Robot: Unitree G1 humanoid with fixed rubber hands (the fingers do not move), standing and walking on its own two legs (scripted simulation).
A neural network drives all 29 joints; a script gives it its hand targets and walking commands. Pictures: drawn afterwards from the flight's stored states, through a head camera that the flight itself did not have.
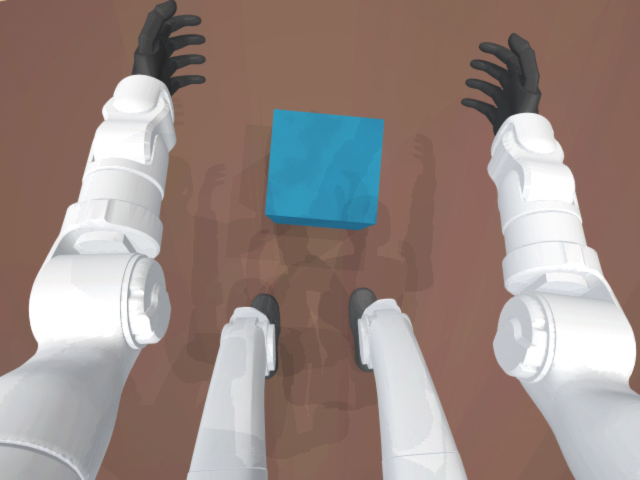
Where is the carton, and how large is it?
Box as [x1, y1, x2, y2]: [265, 109, 383, 229]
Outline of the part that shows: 274,109 265,214 273,221 278,223 350,229 360,229 374,224 376,218 383,119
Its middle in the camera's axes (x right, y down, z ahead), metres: +0.00 -0.13 +0.86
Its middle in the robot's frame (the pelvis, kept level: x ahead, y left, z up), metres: +0.49 -0.04 -0.52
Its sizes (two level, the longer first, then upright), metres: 0.210 0.200 0.250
